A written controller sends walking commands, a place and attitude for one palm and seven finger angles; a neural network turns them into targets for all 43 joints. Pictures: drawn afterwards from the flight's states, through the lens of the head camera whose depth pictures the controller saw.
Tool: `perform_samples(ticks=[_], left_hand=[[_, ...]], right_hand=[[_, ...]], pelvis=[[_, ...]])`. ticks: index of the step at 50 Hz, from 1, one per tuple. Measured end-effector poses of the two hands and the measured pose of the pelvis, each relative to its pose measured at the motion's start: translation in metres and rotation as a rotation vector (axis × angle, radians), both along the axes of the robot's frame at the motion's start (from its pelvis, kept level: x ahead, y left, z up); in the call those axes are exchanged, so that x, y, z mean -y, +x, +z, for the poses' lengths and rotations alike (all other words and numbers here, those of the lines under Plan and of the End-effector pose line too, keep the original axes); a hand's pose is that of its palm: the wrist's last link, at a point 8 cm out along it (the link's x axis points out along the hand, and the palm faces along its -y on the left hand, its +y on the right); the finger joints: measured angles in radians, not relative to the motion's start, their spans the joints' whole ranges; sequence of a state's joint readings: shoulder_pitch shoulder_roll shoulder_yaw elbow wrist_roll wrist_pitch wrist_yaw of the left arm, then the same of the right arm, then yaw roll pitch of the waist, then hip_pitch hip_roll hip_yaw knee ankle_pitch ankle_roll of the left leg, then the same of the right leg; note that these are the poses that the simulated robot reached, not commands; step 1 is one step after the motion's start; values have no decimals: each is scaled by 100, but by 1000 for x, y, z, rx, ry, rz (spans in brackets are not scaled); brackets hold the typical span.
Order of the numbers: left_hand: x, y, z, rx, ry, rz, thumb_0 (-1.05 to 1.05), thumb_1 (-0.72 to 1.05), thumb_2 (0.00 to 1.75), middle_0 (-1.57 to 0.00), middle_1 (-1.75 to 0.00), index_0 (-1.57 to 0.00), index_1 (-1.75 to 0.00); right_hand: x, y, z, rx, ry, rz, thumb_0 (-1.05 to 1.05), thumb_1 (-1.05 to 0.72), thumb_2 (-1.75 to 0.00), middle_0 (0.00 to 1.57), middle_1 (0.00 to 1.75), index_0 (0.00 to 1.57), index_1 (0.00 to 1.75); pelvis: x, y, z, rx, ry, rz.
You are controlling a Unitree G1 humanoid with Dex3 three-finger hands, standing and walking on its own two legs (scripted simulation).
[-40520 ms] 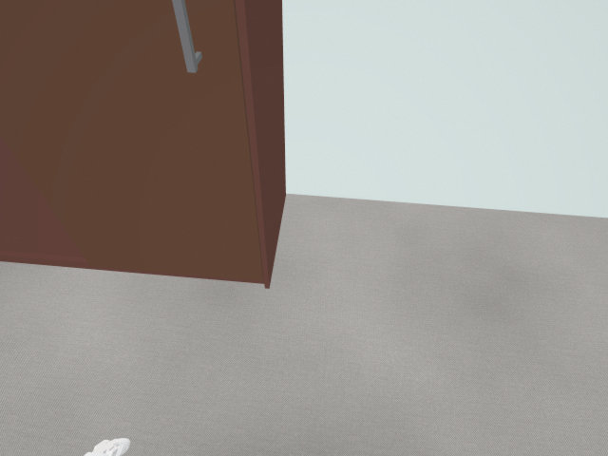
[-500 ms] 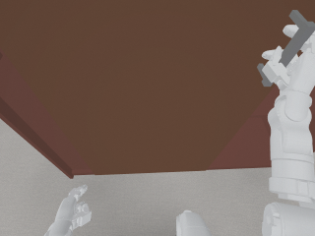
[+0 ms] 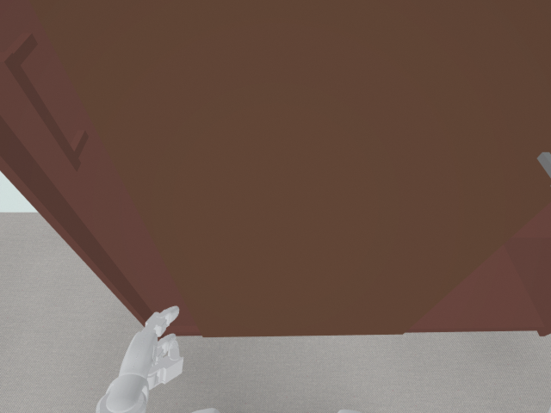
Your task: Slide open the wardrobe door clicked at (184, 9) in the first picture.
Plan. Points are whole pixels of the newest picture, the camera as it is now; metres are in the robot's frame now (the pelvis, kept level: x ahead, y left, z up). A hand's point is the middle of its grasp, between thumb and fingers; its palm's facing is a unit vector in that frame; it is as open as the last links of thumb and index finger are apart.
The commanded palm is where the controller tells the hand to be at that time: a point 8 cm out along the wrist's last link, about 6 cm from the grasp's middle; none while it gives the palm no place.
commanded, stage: stop walking and hold the door there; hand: right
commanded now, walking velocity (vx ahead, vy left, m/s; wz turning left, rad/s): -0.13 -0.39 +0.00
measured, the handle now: out of the picture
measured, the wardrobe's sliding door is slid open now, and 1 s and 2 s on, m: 0.52 0.52 0.52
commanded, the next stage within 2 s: none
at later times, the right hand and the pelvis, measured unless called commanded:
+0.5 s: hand out of the picture +0.34 -0.35 +0.21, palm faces +0.50 +0.85 -0.14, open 6.0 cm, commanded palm +0.30 -0.37 +0.18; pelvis -0.04 -0.05 +0.02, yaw +4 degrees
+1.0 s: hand out of the picture +0.34 -0.35 +0.21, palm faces +0.44 +0.88 -0.17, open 6.2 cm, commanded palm +0.29 -0.37 +0.18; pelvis -0.09 -0.08 +0.02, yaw +7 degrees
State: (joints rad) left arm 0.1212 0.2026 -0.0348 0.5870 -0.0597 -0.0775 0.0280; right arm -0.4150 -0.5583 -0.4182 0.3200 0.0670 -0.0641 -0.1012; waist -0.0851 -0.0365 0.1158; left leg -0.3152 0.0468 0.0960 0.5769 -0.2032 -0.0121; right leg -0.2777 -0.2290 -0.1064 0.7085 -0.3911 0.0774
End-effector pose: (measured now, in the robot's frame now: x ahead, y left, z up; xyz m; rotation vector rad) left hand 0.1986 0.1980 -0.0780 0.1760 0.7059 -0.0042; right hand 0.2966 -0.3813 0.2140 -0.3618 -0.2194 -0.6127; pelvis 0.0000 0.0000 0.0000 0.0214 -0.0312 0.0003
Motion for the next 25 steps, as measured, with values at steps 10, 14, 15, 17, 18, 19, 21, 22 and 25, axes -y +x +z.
perform_samples(ticks=[10,14,15,17,18,19,21,22,25], left_hand=[[-85,-59,-3,-117,141,224,1,91,89,-20,-30,-20,-30],[-91,-93,11,-138,205,271,1,91,89,-19,-30,-20,-30],[-91,-101,14,-139,220,281,1,91,89,-19,-30,-20,-30],[-86,-115,16,-133,250,301,1,91,89,-19,-30,-20,-30],[-82,-122,18,-132,257,317,1,91,89,-19,-30,-20,-30],[-75,-129,19,-134,253,331,1,91,89,-19,-30,-20,-30],[-59,-142,22,-137,230,347,2,91,89,-19,-30,-19,-30],[-50,-147,22,-140,216,348,2,91,89,-19,-30,-19,-30],[-21,-161,18,-162,162,327,1,91,89,-19,-30,-19,-30]], right_hand=[[1,-2,4,-51,2,-37,-15,-62,-82,46,140,34,137],[3,0,1,1,40,6,-13,-63,-84,46,140,34,137],[3,1,-1,20,49,22,-13,-64,-84,46,140,34,136],[5,2,-4,61,58,58,-12,-65,-84,46,140,33,136],[6,3,-5,79,63,77,-12,-65,-84,46,140,32,136],[6,3,-6,89,70,91,-12,-66,-84,46,140,31,135],[5,3,-6,93,85,110,-11,-68,-83,46,140,29,134],[5,3,-6,89,91,116,-11,-69,-83,46,140,28,134],[5,2,-5,68,106,133,-9,-71,-81,46,140,26,135]], pelvis=[[7,-9,14,0,-56,19],[15,-17,14,-4,-54,27],[19,-19,13,-5,-47,30],[29,-24,7,-6,-18,32],[34,-27,5,-3,-16,34],[38,-30,6,2,-15,44],[44,-35,10,3,-1,66],[46,-37,13,0,9,70],[52,-42,19,-13,30,75]])
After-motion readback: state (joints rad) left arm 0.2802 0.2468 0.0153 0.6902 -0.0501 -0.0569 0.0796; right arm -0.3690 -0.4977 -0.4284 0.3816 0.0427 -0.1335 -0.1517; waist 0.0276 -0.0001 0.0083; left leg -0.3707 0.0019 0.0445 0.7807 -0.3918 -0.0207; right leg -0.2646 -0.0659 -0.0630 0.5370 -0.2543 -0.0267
